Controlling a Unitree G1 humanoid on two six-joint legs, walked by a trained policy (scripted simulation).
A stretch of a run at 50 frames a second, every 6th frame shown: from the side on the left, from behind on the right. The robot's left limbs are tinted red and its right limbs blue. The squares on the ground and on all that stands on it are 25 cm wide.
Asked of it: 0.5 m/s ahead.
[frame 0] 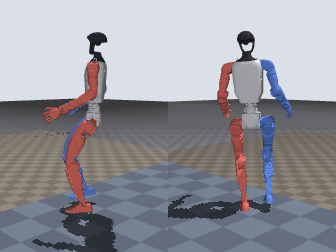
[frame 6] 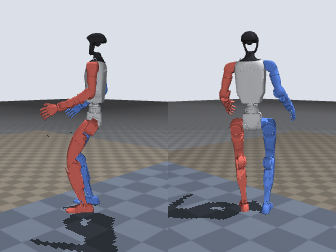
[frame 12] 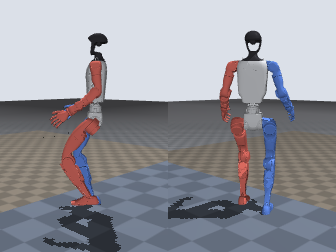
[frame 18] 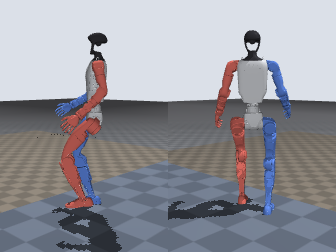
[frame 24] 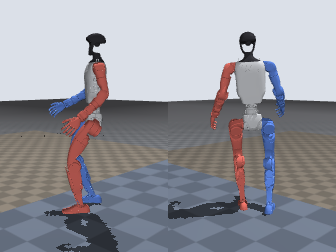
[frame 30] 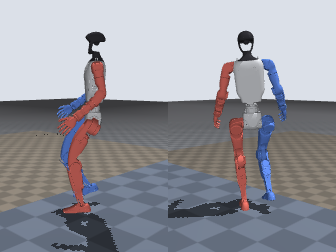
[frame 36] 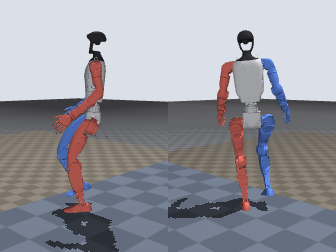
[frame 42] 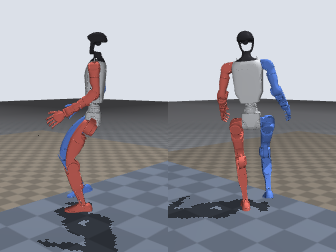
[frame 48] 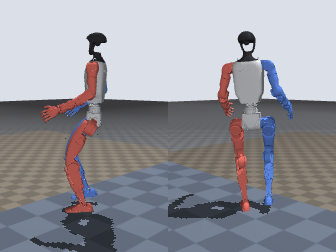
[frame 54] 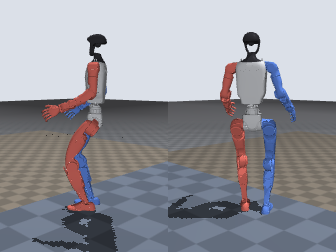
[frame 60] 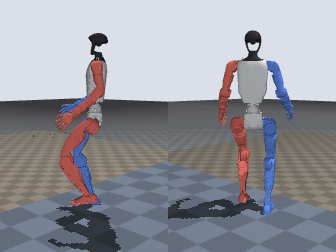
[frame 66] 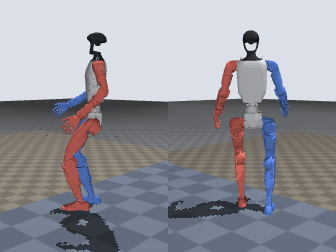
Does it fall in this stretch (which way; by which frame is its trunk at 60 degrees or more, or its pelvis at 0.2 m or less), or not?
no
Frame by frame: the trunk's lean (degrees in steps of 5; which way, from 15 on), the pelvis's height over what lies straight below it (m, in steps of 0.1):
0: 5, 0.8
6: 5, 0.8
12: 0, 0.8
18: 0, 0.8
24: 5, 0.8
30: 5, 0.8
36: 5, 0.8
42: 5, 0.8
48: 5, 0.8
54: 0, 0.7
60: 5, 0.8
66: 0, 0.8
